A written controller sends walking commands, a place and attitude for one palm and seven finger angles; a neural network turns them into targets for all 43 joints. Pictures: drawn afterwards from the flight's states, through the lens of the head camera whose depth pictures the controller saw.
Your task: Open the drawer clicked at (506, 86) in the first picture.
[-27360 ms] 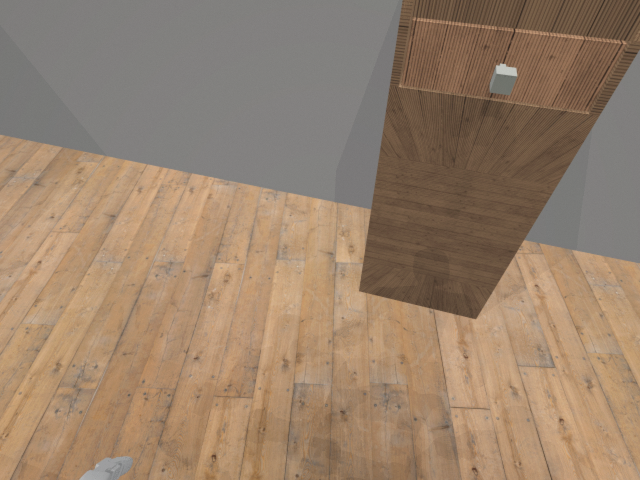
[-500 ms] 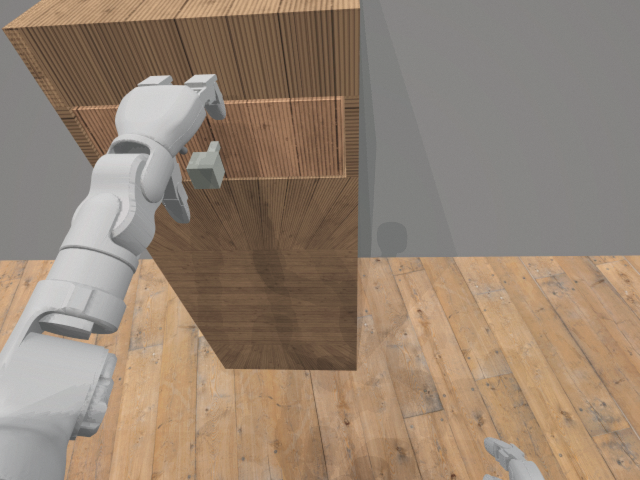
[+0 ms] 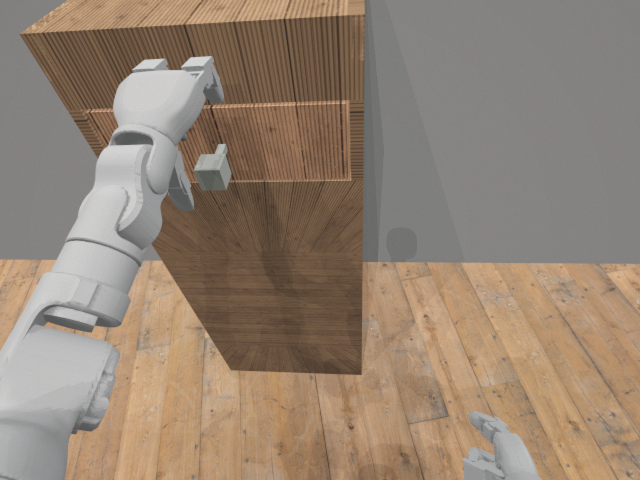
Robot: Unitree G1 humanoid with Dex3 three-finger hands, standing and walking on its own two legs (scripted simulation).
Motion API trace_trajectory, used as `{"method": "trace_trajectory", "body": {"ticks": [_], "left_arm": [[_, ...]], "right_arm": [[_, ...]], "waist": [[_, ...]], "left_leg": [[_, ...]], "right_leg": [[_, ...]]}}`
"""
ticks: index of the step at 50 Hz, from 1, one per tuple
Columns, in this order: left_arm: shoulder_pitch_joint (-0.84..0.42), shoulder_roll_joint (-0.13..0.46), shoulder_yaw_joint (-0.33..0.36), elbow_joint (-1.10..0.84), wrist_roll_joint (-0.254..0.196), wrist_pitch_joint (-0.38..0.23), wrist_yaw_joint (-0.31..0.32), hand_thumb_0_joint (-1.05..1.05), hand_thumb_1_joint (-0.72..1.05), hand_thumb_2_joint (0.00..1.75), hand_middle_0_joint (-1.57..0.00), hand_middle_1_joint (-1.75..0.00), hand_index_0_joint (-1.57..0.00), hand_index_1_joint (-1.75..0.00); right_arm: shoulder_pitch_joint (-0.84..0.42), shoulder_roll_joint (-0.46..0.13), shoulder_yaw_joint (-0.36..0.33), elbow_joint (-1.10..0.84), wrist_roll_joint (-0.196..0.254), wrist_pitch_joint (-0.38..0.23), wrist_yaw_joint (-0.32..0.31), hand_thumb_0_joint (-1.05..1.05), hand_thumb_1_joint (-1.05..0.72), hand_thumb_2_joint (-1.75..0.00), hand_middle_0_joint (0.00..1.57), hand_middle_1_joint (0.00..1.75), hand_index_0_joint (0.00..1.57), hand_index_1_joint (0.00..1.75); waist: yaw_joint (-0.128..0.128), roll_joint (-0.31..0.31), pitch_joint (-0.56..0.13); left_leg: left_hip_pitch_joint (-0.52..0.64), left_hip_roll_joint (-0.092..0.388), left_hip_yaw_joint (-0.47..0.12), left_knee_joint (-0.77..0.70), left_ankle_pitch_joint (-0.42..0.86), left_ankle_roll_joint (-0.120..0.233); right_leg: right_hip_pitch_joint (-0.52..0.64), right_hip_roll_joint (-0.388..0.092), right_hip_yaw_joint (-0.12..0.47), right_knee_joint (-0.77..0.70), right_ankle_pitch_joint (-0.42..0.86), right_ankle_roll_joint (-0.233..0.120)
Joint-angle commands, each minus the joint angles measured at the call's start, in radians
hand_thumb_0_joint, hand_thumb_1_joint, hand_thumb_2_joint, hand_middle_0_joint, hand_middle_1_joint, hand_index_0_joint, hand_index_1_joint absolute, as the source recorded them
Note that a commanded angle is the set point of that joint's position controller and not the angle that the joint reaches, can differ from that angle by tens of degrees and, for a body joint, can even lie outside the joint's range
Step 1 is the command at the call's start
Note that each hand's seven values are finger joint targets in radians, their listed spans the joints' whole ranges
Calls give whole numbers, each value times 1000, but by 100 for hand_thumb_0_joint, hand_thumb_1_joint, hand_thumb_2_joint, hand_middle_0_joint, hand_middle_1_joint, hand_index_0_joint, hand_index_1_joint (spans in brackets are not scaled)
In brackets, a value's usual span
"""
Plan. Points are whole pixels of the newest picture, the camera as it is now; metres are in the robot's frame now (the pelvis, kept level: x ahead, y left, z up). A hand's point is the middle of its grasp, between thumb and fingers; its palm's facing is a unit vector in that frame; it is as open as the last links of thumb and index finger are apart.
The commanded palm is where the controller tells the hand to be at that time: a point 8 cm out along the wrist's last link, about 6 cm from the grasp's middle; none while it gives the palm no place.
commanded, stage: re-aim the fingers above the handle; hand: left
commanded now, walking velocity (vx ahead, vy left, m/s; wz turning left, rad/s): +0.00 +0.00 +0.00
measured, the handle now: (216, 163) +0.52 +0.20 +0.12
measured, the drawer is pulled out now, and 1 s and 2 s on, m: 0.00 0.00 0.00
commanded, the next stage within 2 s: lower the fingers behind the handle in 0.38 s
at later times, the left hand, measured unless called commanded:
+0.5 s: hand (203, 121) +0.45 +0.16 +0.24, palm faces +0.25 -0.04 -0.97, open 13.8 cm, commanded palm +0.41 +0.22 +0.25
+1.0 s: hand (175, 155) +0.44 +0.21 +0.20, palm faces +0.21 -0.07 -0.98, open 13.8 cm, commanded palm +0.41 +0.23 +0.22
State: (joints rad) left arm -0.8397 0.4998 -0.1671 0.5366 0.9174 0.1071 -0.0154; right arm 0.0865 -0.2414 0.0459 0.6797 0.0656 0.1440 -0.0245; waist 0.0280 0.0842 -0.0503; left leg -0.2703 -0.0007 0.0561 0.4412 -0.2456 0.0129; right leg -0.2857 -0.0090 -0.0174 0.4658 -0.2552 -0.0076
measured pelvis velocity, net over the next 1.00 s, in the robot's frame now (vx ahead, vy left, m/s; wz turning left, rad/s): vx -0.01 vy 0.01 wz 0.02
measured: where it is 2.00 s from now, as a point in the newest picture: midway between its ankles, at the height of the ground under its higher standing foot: outside the picture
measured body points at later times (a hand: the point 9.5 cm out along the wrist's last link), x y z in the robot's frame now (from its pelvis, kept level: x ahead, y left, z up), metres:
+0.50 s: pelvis -0.01 +0.00 +0.00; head +0.02 -0.03 +0.45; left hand +0.43 +0.16 +0.29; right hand +0.15 -0.22 -0.13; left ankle -0.02 +0.11 -0.74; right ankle -0.01 -0.11 -0.74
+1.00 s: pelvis -0.01 +0.01 +0.00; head +0.02 -0.01 +0.45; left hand +0.42 +0.21 +0.25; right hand +0.15 -0.23 -0.12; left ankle -0.01 +0.11 -0.74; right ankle -0.01 -0.11 -0.74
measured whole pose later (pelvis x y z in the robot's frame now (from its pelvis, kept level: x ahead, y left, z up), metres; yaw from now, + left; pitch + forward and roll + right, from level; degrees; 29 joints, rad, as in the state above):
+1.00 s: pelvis -0.01 +0.01 +0.00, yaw +1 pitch +6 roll +0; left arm -0.84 0.52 -0.16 0.57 0.89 -0.05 0.02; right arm 0.15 -0.26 0.00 0.70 0.06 0.09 -0.03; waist 0.02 0.05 -0.05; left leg -0.35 -0.01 0.04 0.50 -0.26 0.02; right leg -0.34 -0.02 -0.04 0.49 -0.25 0.00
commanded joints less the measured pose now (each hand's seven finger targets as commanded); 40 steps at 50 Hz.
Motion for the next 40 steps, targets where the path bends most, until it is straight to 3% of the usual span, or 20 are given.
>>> {"method": "trace_trajectory", "body": {"ticks": [1, 4, 6, 8, 9, 12, 13, 15, 17, 20, 22, 24, 27, 28, 30, 32, 34, 36, 37, 40], "left_arm": [[-328, 277, 103, 34, 62, 192, -41, 0, -50, 30, -30, -120, -30, -120], [-336, 78, -95, -132, 23, 213, -201, 0, -50, 30, -30, -120, -30, -120], [-372, -32, -191, -319, -29, 147, -274, 0, -50, 30, -30, -120, -30, -120], [-398, -86, -241, -437, -70, 66, -298, 0, -50, 30, -30, -120, -30, -120], [-428, -49, -208, -471, -80, 16, -295, 0, -50, 30, -30, -120, -30, -120], [-549, 219, 34, -585, -121, -139, -222, 0, -50, 30, -30, -120, -30, -120], [-559, 237, 87, -547, -118, -161, -169, 0, -50, 30, -30, -120, -30, -120], [-564, 392, 293, -459, -106, -189, -39, 0, -50, 30, -30, -120, -30, -120], [-527, 473, 335, -369, -91, -179, 38, 0, -50, 30, -30, -120, -30, -120], [-454, 396, 230, -185, -78, -140, 76, 0, -50, 30, -30, -120, -30, -120], [-411, 414, 234, -28, -53, -93, 73, 0, -50, 30, -30, -120, -30, -120], [-346, 384, 194, 132, -32, -18, 47, 0, -50, 30, -30, -120, -30, -120], [-257, 343, 151, 221, 22, 107, -27, 0, -50, 30, -30, -120, -30, -120], [-235, 295, 84, 208, 48, 154, -73, 0, -50, 30, -30, -120, -30, -120], [-282, 137, -73, 36, 46, 178, -176, 0, -50, 30, -30, -120, -30, -120], [-387, -2, -191, -156, -2, 107, -265, 0, -50, 30, -30, -120, -30, -120], [-451, 46, -147, -279, -38, 4, -279, 0, -50, 30, -30, -120, -30, -120], [-528, 130, -70, -443, -67, -102, -261, 0, -50, 30, -30, -120, -30, -120], [-590, 211, -2, -546, -94, -158, -238, 0, -50, 30, -30, -120, -30, -120], [-521, 362, 220, -554, -145, -273, -132, 0, -50, 30, -30, -120, -30, -120]], "right_arm": [[-75, -154, -39, -128, 6, 0, -7, 0, -90, -90, 20, 30, 20, 30], [-69, -166, -59, -190, 22, 13, -4, 0, -90, -90, 20, 30, 20, 30], [-71, -153, -60, -220, 23, -14, -6, 0, -90, -90, 20, 30, 20, 30], [-61, -137, -54, -215, 19, -50, -14, 0, -90, -90, 20, 30, 20, 30], [-41, -137, -57, -194, 11, -61, -22, 0, -90, -90, 20, 30, 20, 30], [1, -144, -63, -164, -9, -87, -46, 0, -90, -90, 20, 30, 20, 30], [6, -126, -62, -155, -13, -99, -47, 0, -90, -90, 20, 30, 20, 30], [31, -111, -51, -117, -20, -110, -47, 0, -90, -90, 20, 30, 20, 30], [-1, -102, -32, -111, -17, -94, -48, 0, -90, -90, 20, 30, 20, 30], [-48, -89, -9, -106, -2, -54, -49, 0, -90, -90, 20, 30, 20, 30], [-47, -104, -9, -100, 0, -23, -47, 0, -90, -90, 20, 30, 20, 30], [-34, -129, -12, -97, 0, 1, -41, 0, -90, -90, 20, 30, 20, 30], [-40, -169, -34, -130, 11, 22, -19, 0, -90, -90, 20, 30, 20, 30], [-36, -179, -35, -144, 15, 31, -12, 0, -90, -90, 20, 30, 20, 30], [-25, -187, -57, -189, 28, 27, -5, 0, -90, -90, 20, 30, 20, 30], [-5, -183, -69, -212, 26, -5, -16, 0, -90, -90, 20, 30, 20, 30], [15, -172, -70, -189, 18, -48, -36, 0, -90, -90, 20, 30, 20, 30], [48, -161, -77, -173, 4, -85, -57, 0, -90, -90, 20, 30, 20, 30], [63, -165, -84, -162, -7, -104, -67, 0, -90, -90, 20, 30, 20, 30], [116, -148, -90, -126, -27, -139, -76, 0, -90, -90, 20, 30, 20, 30]], "waist": [[12, -152, -340], [-64, -176, -340], [-92, -145, -340], [-106, -92, -313], [-109, -77, -315], [-61, -16, -359], [-42, -16, -367], [8, -42, -398], [36, -53, -409], [29, -118, -325], [33, -175, -316], [29, -163, -255], [29, -167, -295], [10, -156, -303], [-60, -183, -284], [-127, -213, -274], [-125, -117, -301], [-108, 0, -401], [-104, 44, -438], [-50, 63, -500]], "left_leg": [[41, -11, 8, -35, 319, 5], [119, -18, -16, -7, 323, 34], [174, -34, -37, 16, 327, 55], [218, -37, -63, 26, 333, 60], [233, -39, -72, 30, 325, 56], [246, -40, -75, 25, 333, 33], [231, -39, -72, 27, 370, 24], [164, -40, -66, 22, 427, 0], [102, -36, -38, 3, 406, -4], [29, -23, 1, -12, 313, -8], [-10, -19, 12, -19, 281, -10], [-43, -5, 20, -37, 235, -16], [-33, 0, 20, -57, 239, -12], [-21, 1, 20, -57, 248, -2], [46, 1, 3, -32, 259, 27], [120, -14, -29, -5, 252, 54], [180, -27, -57, 16, 247, 62], [277, -39, -80, 34, 322, 56], [317, -40, -84, 46, 365, 47], [342, -15, -90, 67, 561, 1]], "right_leg": [[216, 1, 11, -37, 349, -11], [154, 2, 3, -38, 387, -5], [102, 5, 4, -29, 371, -4], [40, 11, -3, -23, 310, -11], [23, 14, -4, -23, 291, -14], [59, 17, -2, -30, 281, -32], [66, 26, -11, -22, 302, -37], [139, 32, -21, -9, 341, -38], [260, 16, -5, -2, 384, -33], [264, 5, 13, -8, 359, -21], [270, 4, 22, -20, 330, -11], [225, 0, 18, -31, 286, -5], [228, -3, 11, -40, 292, -6], [214, -5, 10, -43, 308, -5], [131, 3, 1, -60, 322, -4], [51, 10, -4, -64, 293, -3], [9, 13, 6, -46, 242, -9], [9, 20, 4, -28, 248, -22], [13, 22, 2, -28, 265, -29], [19, 37, -20, -4, 320, -30]]}}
